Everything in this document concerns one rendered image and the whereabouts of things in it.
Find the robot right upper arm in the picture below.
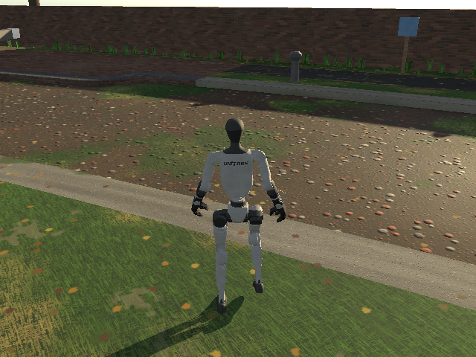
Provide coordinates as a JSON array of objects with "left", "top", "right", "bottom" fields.
[{"left": 251, "top": 149, "right": 274, "bottom": 191}]

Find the left robot hand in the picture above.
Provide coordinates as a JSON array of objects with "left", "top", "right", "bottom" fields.
[{"left": 191, "top": 202, "right": 209, "bottom": 216}]

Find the robot right foot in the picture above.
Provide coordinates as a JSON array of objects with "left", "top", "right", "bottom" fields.
[{"left": 253, "top": 280, "right": 264, "bottom": 293}]

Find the left robot forearm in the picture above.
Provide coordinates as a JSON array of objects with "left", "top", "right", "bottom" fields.
[{"left": 193, "top": 180, "right": 207, "bottom": 205}]

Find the right robot hand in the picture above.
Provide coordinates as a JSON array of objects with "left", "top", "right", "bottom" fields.
[{"left": 270, "top": 204, "right": 286, "bottom": 222}]

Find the robot left upper arm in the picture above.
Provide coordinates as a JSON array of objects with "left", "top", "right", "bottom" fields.
[{"left": 199, "top": 151, "right": 220, "bottom": 192}]

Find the right robot forearm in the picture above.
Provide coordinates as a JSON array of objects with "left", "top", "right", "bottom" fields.
[{"left": 267, "top": 179, "right": 283, "bottom": 209}]

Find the robot right thigh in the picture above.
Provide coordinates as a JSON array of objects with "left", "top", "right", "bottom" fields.
[{"left": 248, "top": 206, "right": 263, "bottom": 246}]

